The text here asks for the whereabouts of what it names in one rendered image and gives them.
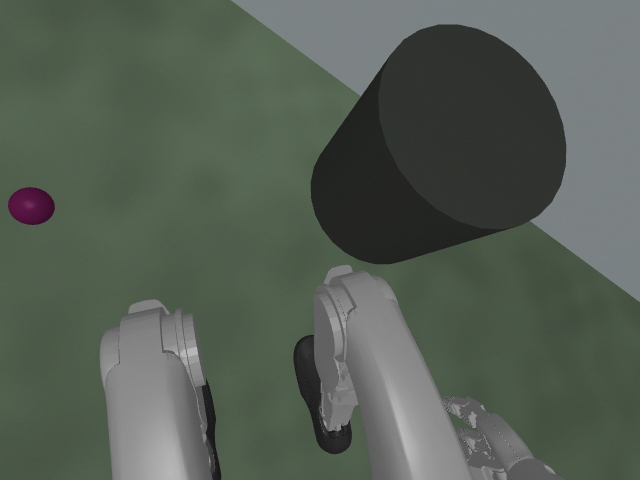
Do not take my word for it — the right robot arm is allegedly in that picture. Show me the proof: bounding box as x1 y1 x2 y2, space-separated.
507 458 566 480

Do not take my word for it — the left robot foot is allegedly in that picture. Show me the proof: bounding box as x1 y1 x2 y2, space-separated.
202 379 221 480

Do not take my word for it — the right robot hand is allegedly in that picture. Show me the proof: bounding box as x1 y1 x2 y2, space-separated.
442 396 535 480

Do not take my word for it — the right robot foot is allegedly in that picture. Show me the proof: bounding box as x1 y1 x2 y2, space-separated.
294 335 352 454

